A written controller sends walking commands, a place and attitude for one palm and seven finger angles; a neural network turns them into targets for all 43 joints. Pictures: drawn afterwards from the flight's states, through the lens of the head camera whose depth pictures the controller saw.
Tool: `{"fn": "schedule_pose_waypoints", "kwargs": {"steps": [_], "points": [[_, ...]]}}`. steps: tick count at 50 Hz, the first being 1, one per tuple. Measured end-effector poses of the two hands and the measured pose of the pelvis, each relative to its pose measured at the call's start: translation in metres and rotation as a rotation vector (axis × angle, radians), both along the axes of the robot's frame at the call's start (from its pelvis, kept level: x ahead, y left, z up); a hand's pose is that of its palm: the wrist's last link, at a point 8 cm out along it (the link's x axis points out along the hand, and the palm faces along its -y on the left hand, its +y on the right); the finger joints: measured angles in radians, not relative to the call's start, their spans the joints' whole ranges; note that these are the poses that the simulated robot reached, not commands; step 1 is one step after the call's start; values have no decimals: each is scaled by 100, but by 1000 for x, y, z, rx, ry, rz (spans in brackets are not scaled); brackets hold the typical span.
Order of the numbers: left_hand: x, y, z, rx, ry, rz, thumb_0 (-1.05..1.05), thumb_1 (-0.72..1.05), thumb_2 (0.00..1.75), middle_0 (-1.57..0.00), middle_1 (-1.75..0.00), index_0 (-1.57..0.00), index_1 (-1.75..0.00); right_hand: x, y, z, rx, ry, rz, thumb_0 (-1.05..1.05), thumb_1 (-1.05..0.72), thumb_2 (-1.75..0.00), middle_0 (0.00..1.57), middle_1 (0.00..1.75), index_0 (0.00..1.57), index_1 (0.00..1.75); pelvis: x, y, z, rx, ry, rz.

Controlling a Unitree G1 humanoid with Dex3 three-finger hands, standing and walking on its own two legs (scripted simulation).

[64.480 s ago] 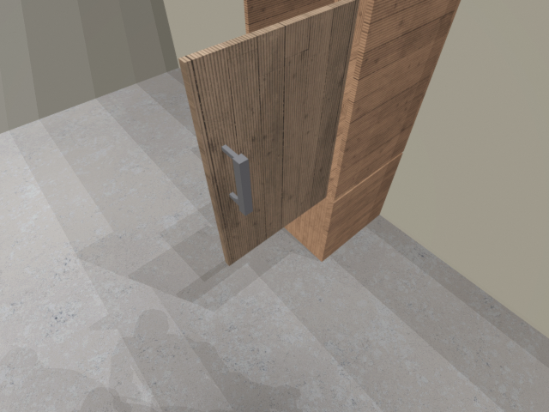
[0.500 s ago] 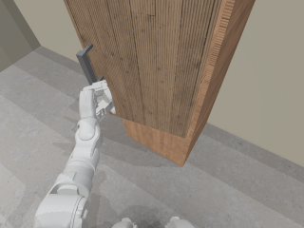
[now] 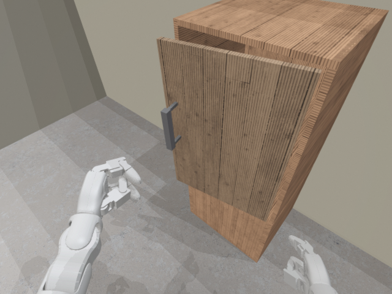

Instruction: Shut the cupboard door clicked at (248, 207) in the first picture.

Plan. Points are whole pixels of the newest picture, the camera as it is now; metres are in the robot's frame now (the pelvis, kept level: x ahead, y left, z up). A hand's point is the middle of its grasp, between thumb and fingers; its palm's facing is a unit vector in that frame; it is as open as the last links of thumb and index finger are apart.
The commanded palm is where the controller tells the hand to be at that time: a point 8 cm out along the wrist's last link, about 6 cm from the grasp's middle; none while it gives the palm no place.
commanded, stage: draw the hand back to the body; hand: left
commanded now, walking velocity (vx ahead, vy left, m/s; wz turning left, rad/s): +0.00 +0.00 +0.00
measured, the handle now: (172, 126) +0.60 +0.13 +0.00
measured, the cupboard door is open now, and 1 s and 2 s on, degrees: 11 11 11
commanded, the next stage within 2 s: step back with the hand held close in 0.84 s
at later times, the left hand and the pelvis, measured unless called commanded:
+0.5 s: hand (14, 216) +0.18 +0.29 +0.17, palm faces +0.44 -0.79 -0.42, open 6.4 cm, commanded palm +0.14 +0.32 +0.18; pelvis +0.00 +0.02 +0.01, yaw +1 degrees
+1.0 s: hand (26, 218) +0.18 +0.27 +0.16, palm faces +0.44 -0.80 -0.39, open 7.4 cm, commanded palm +0.14 +0.30 +0.18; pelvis +0.00 +0.00 +0.01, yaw +0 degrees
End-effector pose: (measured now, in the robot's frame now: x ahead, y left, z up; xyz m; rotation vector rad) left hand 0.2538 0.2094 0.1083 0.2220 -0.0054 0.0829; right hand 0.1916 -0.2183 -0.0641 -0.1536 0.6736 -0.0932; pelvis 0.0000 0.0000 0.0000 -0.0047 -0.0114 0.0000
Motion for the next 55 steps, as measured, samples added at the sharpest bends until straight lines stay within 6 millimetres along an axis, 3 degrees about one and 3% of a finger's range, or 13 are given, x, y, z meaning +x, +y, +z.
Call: {"fn": "schedule_pose_waypoints", "kwargs": {"steps": [6,12,26,30,36,43,55], "points": [[-30,30,17,30,-10,97,2,90,90,-91,-106,-91,-106,16,27,10,12,-38,78,1,-91,-90,20,30,20,30,3,8,6,-4,-35,11],[-57,59,36,87,-38,185,2,90,90,-75,-88,-74,-88,10,39,4,23,-11,103,1,-90,-90,20,30,21,30,5,14,8,-7,-52,14],[-116,114,79,270,-113,371,2,89,90,-37,-47,-37,-47,-26,18,-13,-1,57,43,2,-90,-90,20,30,21,30,1,18,9,-11,-62,9],[-123,116,76,259,-122,404,1,90,90,-29,-38,-29,-39,-28,11,-14,-19,52,41,2,-90,-90,20,30,20,30,-3,17,9,-9,-66,14],[-118,103,67,211,-125,374,2,89,90,-23,-32,-23,-33,-26,7,-8,-32,18,36,2,-91,-90,20,30,20,30,-6,14,8,-6,-69,12],[-114,96,73,224,-150,342,2,89,89,-22,-30,-22,-31,-20,7,0,-19,-28,34,2,-90,-90,20,30,20,30,-5,8,9,-7,-71,4],[-109,99,73,271,-148,351,1,89,89,-22,-30,-21,-30,-19,-3,-9,-28,28,10,1,-90,-90,20,30,21,30,-2,6,7,-24,-11,11]]}}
